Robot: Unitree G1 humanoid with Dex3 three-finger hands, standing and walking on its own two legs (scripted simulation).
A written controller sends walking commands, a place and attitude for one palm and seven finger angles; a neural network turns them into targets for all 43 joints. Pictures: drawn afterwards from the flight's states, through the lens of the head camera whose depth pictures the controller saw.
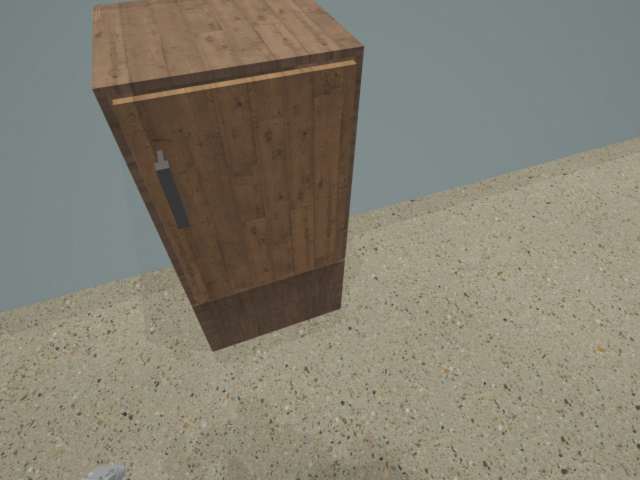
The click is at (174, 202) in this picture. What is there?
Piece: cupboard door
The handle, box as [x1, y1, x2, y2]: [154, 150, 189, 228]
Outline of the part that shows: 158,150 158,161 154,163 155,170 178,228 189,226 188,218 167,160 164,160 162,151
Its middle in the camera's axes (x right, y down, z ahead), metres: -0.29 -0.09 +0.73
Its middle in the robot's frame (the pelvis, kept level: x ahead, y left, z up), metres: +0.60 +0.32 -0.02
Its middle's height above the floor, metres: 0.75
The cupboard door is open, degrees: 0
